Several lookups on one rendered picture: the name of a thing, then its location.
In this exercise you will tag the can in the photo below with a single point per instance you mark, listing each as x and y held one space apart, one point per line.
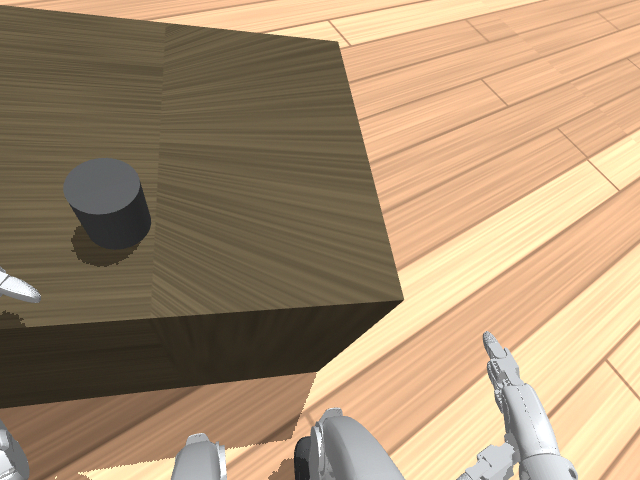
107 197

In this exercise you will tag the left robot arm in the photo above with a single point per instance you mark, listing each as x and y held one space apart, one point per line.
13 461

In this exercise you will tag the right robot arm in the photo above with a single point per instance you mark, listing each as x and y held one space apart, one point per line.
547 467

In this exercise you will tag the left robot hand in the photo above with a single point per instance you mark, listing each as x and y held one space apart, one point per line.
17 288

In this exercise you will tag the right robot hand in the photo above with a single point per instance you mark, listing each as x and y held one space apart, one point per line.
528 429

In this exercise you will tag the right robot foot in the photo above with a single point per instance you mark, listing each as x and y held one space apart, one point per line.
301 457

